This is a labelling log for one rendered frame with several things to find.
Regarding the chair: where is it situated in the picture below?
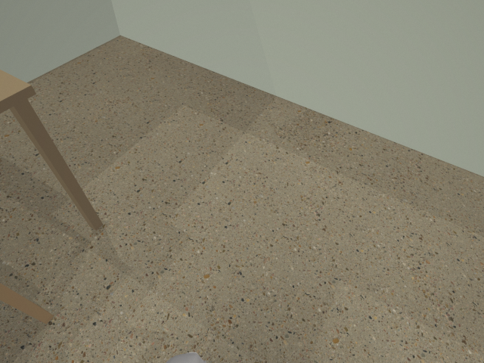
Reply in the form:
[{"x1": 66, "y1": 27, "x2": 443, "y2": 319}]
[{"x1": 0, "y1": 283, "x2": 54, "y2": 324}]

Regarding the table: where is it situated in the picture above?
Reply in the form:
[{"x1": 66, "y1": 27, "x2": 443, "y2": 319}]
[{"x1": 0, "y1": 70, "x2": 103, "y2": 231}]

